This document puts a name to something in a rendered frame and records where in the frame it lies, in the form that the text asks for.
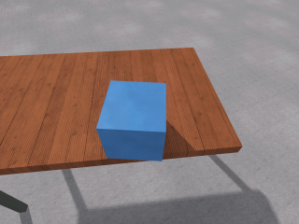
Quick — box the table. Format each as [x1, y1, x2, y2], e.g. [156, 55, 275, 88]
[0, 48, 243, 213]

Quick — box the carton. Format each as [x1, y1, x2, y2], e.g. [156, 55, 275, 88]
[96, 80, 166, 161]

